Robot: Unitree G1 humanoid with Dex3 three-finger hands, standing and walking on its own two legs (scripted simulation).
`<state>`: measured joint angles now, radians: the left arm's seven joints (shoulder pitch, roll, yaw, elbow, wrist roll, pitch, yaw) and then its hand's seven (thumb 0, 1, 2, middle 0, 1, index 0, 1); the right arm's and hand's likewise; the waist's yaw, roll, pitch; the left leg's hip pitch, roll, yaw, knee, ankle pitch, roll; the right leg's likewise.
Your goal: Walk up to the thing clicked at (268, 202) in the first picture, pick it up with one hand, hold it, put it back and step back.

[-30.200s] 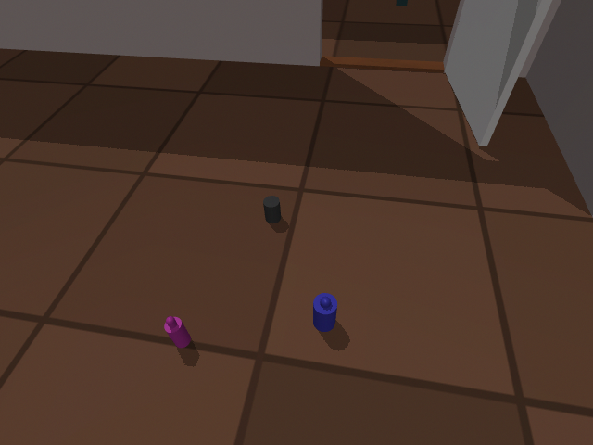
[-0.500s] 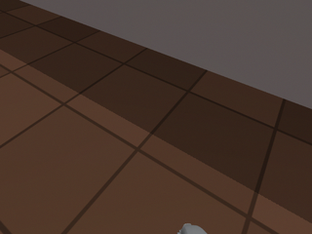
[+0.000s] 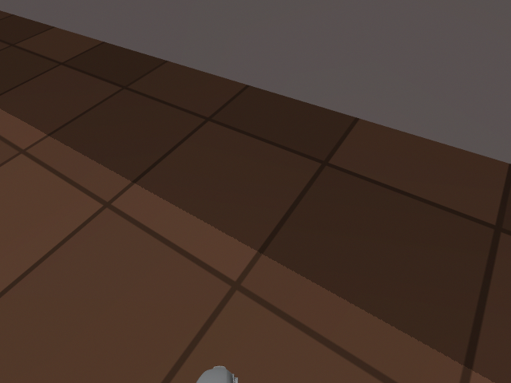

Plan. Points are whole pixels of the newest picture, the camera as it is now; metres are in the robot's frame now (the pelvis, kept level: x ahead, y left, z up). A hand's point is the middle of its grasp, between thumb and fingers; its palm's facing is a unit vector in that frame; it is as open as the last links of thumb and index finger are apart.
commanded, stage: walk up
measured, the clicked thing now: out of the picture -0.47 -1.04 -0.72
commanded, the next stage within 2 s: none
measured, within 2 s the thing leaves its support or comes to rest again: neither
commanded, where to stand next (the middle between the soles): +0.46 +0.01 m, yaw +3 degrees
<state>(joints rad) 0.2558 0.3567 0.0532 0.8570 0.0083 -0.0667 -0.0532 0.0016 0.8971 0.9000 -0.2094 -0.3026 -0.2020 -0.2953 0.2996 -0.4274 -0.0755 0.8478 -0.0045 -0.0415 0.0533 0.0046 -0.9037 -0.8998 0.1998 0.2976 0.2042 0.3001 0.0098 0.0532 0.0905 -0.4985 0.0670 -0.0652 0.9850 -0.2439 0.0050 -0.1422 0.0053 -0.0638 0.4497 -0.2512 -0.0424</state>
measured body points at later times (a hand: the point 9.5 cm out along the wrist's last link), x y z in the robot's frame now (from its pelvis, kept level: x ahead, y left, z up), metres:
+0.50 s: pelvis +0.22 +0.04 +0.01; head +0.21 +0.05 +0.45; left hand +0.27 +0.36 -0.12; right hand +0.28 -0.28 -0.09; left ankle +0.19 +0.15 -0.74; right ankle +0.31 -0.14 -0.68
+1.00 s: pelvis +0.44 +0.02 +0.00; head +0.47 -0.04 +0.44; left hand +0.57 +0.30 -0.10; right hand +0.49 -0.33 -0.12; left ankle +0.61 +0.13 -0.68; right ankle +0.38 -0.13 -0.74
